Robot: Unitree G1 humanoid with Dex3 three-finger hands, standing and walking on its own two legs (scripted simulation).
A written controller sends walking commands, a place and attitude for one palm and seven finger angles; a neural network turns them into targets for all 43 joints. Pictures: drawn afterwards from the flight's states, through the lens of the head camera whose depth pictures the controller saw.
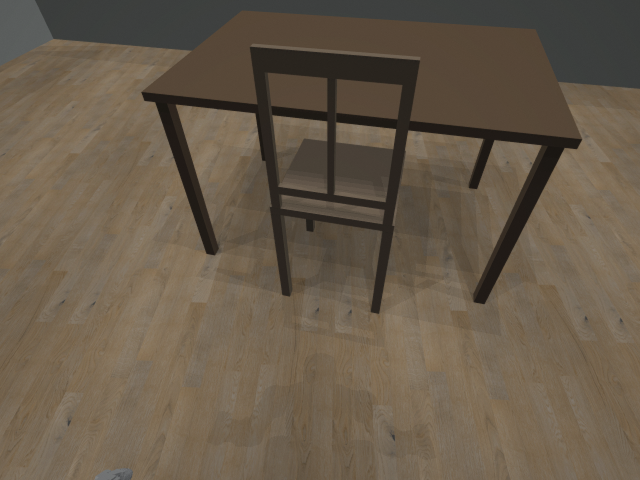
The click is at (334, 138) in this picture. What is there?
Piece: chair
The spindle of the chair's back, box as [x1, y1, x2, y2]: [327, 78, 336, 194]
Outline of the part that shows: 327,78 327,193 333,194 335,164 336,79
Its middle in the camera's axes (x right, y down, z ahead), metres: +0.03 -0.25 +0.98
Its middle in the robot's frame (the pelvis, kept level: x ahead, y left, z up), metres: +0.90 +0.02 -0.06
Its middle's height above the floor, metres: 0.71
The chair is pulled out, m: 0.00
